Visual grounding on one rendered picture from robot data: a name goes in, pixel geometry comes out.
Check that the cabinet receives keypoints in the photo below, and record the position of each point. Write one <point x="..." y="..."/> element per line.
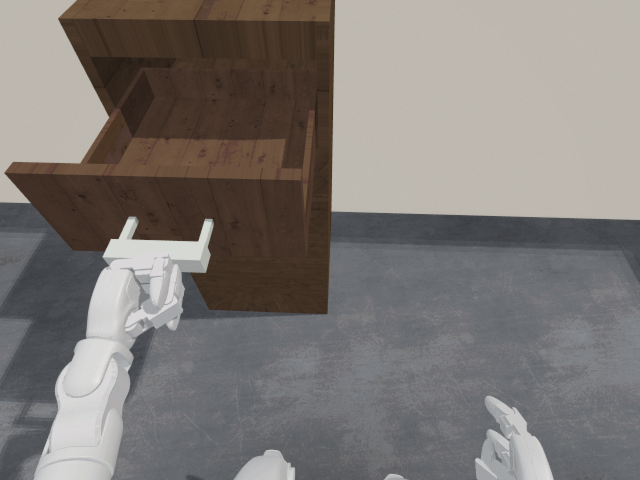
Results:
<point x="113" y="39"/>

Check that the robot left thigh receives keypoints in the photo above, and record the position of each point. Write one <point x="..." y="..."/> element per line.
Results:
<point x="266" y="467"/>

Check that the robot left hand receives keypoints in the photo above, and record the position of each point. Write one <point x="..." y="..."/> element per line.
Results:
<point x="118" y="293"/>

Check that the robot right hand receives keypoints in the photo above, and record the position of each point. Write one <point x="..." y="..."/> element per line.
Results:
<point x="523" y="457"/>

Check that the drawer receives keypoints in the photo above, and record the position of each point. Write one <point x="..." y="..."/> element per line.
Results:
<point x="184" y="145"/>

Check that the robot left forearm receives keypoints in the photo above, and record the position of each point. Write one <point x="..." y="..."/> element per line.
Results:
<point x="85" y="436"/>

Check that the left robot shin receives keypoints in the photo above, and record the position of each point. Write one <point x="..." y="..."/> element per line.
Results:
<point x="273" y="453"/>

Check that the handle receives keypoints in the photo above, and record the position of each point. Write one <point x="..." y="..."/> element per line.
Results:
<point x="191" y="256"/>

